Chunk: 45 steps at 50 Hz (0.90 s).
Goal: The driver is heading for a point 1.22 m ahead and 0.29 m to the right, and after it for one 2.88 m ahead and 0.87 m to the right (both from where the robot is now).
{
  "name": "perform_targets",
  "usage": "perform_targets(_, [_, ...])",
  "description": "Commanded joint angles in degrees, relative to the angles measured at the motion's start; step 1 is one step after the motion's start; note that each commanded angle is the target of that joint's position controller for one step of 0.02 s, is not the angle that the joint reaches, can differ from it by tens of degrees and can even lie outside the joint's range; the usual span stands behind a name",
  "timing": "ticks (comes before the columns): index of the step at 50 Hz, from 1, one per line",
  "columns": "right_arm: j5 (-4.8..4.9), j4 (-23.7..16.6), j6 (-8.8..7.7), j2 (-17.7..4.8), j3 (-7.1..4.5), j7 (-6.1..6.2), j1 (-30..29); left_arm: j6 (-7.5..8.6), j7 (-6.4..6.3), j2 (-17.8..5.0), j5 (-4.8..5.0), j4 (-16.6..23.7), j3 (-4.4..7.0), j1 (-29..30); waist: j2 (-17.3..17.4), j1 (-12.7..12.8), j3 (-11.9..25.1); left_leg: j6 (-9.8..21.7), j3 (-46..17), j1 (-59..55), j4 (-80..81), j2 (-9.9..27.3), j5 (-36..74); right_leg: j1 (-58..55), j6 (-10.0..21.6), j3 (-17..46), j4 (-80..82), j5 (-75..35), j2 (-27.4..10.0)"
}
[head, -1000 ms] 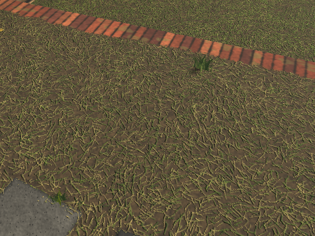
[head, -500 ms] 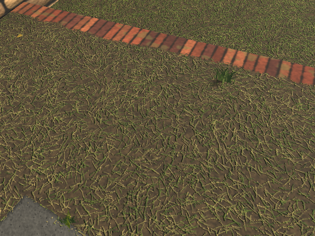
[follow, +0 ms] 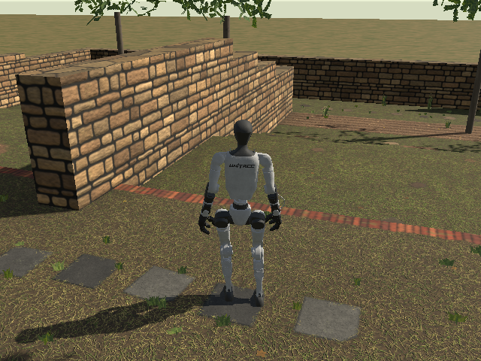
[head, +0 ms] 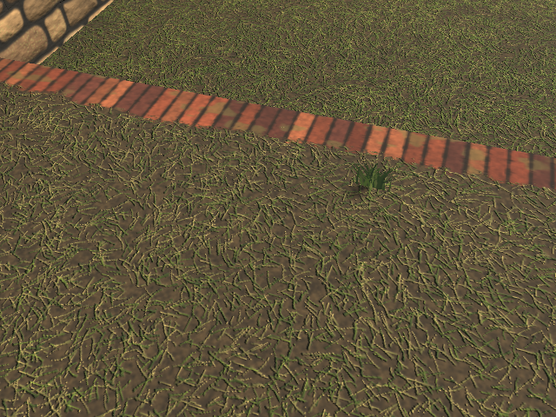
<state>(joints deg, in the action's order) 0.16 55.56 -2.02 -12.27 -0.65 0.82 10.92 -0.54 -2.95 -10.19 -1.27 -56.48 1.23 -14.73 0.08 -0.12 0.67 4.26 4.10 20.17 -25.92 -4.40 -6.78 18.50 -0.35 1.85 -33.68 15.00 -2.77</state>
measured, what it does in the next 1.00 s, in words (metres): lifts its right foot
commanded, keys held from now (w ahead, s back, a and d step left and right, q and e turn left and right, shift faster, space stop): shift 0.74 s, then w+shift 0.26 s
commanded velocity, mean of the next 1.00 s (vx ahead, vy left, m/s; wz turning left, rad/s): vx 0.11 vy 0.00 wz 0.00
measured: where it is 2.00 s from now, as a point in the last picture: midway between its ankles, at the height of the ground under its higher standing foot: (317, 312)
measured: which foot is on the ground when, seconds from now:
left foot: down 0.00-1.00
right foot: down 0.00-0.80, up 0.82-1.00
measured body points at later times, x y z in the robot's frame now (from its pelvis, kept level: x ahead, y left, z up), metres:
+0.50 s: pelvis +0.05 -0.01 +0.01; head +0.07 -0.01 +0.46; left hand +0.05 +0.21 -0.15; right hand +0.11 -0.25 -0.15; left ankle +0.08 +0.08 -0.73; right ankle +0.03 -0.13 -0.73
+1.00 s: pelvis +0.09 -0.04 +0.02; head +0.10 -0.05 +0.47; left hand +0.14 +0.22 -0.12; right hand +0.10 -0.29 -0.14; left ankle +0.08 +0.08 -0.73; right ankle +0.07 -0.18 -0.69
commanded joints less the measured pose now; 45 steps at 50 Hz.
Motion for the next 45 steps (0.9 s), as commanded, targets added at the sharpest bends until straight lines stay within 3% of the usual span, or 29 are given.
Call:
perform_targets(1, [0.13, -1.9, 0.19, -6.2, -1.56, 1.14, 1.1, 0.58, -0.03, -7.4, 0.43, -1.3, 1.71, -6.2, -7.1, -0.3, -6.8, -1.1, -6.7, 0.1, 7.7, 5.5, -19.1, 5.2, 5.0, 3.2, 14.1, 17.2, -1.8])
perform_targets(3, [-0.53, -1.2, 0.42, -4.5, -1.39, 1.47, 2.1, 2.00, 0.04, -5.7, 0.44, -1.3, 1.48, -3.2, -9.3, -1.8, -5.1, -1.0, -5.7, -7.1, 3.7, 5.1, -11.7, 8.1, 3.2, 3.7, 17.3, 17.1, -1.9])
perform_targets(6, [-1.03, 0.1, 0.62, -4.2, -1.40, 1.35, 3.1, 3.26, 0.12, -4.8, 1.02, -1.6, 1.60, -2.9, -4.9, -1.7, -3.7, -0.3, -5.7, -7.8, 3.4, 5.5, -9.2, 5.3, 2.4, 2.8, 15.4, 11.6, -1.2])
perform_targets(9, [-0.48, 0.6, 0.47, -4.1, -1.37, 1.15, 1.8, 3.29, 0.04, -4.4, 1.14, -2.5, 1.58, -5.5, -0.8, -0.1, -3.4, 0.4, -6.6, -5.1, 4.5, 6.0, -10.0, 0.8, 2.4, 1.3, 12.8, 5.4, -0.2])
perform_targets(15, [-0.10, 2.1, 0.30, -3.5, -1.16, 0.88, 2.5, 3.17, 0.35, -4.2, 1.21, -3.6, 1.37, -7.3, 0.1, 0.2, -0.6, 0.6, -6.1, -8.1, 1.9, 6.0, 0.5, -2.7, 2.4, 0.1, 10.4, -4.0, 0.3])
perform_targets(23, [0.18, 3.5, 1.09, -3.7, -1.25, 1.14, 2.6, 2.36, 0.37, -3.2, 1.28, -4.5, 1.16, -7.5, -0.2, 0.1, -1.5, 0.7, -6.3, -9.6, 0.7, 6.2, 5.7, -3.8, 1.9, -0.7, 10.0, -7.5, 0.9])
perform_targets(37, [0.21, 4.9, 1.47, -3.3, -1.73, 1.32, 0.6, 1.85, -0.07, -2.6, 1.22, -5.8, 1.33, -6.9, -0.3, 0.0, -2.8, 0.7, -6.8, -10.0, 1.7, 6.3, 3.4, -4.5, 1.4, -1.3, 10.9, -4.9, 1.2])
perform_targets(38, [0.54, 6.1, 1.61, -3.8, -2.11, 1.37, 3.1, 1.73, -0.14, -2.6, 1.57, -6.8, 1.51, -8.9, 0.1, -0.1, -0.1, 1.5, -6.0, -10.9, 1.8, 5.1, -13.1, -5.1, 2.3, -3.2, 9.3, 7.3, 2.9])
perform_targets(39, [1.34, 6.6, 1.61, -5.6, -2.90, 1.31, 5.0, 1.76, -0.15, -3.5, 2.07, -6.4, 1.91, -8.9, 0.8, -0.7, -2.3, 2.8, -7.9, -8.8, 2.9, 5.8, -31.8, -1.6, 3.8, -3.2, 7.1, 20.0, 3.2])
perform_targets(40, [1.96, 6.6, 0.98, -7.0, -3.44, 1.17, 7.1, 2.35, -0.11, -4.1, 2.48, -5.0, 2.11, -7.1, 2.8, -1.8, -5.9, 4.9, -14.2, -7.5, 6.4, 9.8, -44.1, 5.0, 5.0, -2.1, 4.1, 27.5, 2.3])
perform_targets(41, [2.32, 6.5, -0.17, -8.6, -3.95, 0.89, 9.5, 3.50, 0.09, -2.8, 2.93, -3.0, 1.76, -4.0, 6.6, -3.1, -8.0, 7.9, -24.2, -8.6, 12.1, 16.1, -49.5, 10.0, 5.4, -2.8, -0.6, 24.0, 1.7])
perform_targets(42, [2.25, 6.1, -1.28, -10.0, -4.53, 0.80, 9.6, 4.79, 0.67, -1.0, 3.41, -1.4, 1.35, -1.3, 11.0, -2.9, -8.5, 10.9, -34.0, -9.5, 18.6, 22.5, -48.2, 12.0, 5.3, -4.7, -7.2, 12.9, 2.0])
perform_targets(43, [1.38, 5.5, -2.36, -9.8, -4.72, 0.80, 8.7, 5.59, 1.28, -2.6, 3.03, -0.4, 1.83, 1.4, 9.4, -3.1, -8.2, 12.4, -39.3, -8.1, 21.3, 26.1, -43.0, 12.9, 5.9, -2.1, -14.6, 9.9, -0.1])
perform_targets(44, [0.46, 4.1, -3.49, -8.8, -4.43, 0.61, 7.0, 6.19, 1.71, -3.6, 2.89, 0.8, 2.26, 3.1, 6.8, -2.5, -6.4, 12.3, -40.2, -8.8, 21.6, 27.3, -38.4, 15.7, 6.5, 0.4, -22.1, 11.7, -1.8])
perform_targets(45, [0.50, 2.3, -4.18, -7.8, -4.00, 0.36, 3.8, 6.67, 2.00, -3.6, 2.82, 1.3, 2.38, 2.6, 4.8, -0.7, -4.1, 10.7, -37.1, -10.1, 20.4, 26.2, -33.9, 17.4, 7.0, 1.7, -25.2, 10.4, -3.4])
